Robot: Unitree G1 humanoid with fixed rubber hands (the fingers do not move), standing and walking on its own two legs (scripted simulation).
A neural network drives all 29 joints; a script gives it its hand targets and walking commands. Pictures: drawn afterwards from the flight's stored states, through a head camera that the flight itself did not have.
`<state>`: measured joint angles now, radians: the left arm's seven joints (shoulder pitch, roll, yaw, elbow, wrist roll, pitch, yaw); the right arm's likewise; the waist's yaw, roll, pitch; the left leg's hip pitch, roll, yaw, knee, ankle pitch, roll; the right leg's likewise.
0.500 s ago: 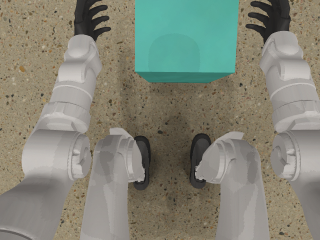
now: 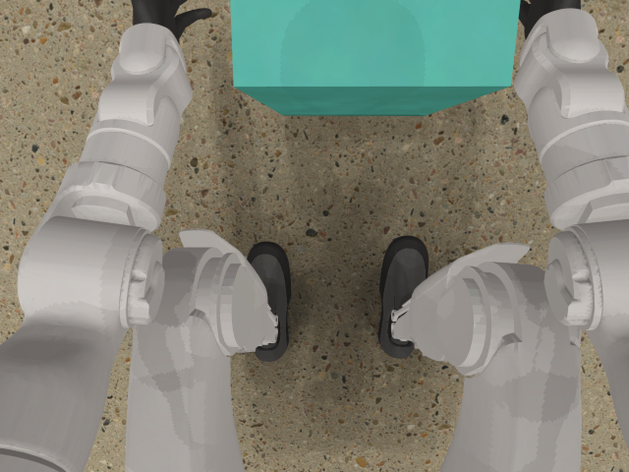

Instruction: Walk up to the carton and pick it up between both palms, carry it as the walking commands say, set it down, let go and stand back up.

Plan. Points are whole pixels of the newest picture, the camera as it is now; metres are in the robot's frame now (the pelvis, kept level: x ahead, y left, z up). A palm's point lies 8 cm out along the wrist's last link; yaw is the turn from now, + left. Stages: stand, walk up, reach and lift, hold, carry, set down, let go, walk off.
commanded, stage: reach and lift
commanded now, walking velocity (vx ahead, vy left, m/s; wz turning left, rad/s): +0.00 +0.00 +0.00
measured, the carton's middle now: (360, 35) +0.53 -0.02 -0.23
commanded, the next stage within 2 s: none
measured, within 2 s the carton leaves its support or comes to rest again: leaves its support in 1.38 s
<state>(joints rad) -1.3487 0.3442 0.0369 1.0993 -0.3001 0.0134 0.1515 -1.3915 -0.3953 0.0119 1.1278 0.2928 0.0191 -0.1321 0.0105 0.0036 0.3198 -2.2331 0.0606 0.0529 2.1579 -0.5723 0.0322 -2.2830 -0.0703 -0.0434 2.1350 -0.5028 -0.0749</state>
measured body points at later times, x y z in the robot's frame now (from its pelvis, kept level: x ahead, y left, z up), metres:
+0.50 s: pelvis +0.00 +0.00 +0.01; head +0.36 +0.00 +0.26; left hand +0.54 +0.16 -0.17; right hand +0.54 -0.18 -0.17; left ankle +0.11 +0.11 -0.34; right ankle +0.13 -0.11 -0.34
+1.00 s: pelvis +0.00 +0.00 +0.01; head +0.36 -0.02 +0.27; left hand +0.54 +0.13 -0.17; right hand +0.55 -0.18 -0.17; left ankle +0.12 +0.12 -0.34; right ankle +0.13 -0.11 -0.34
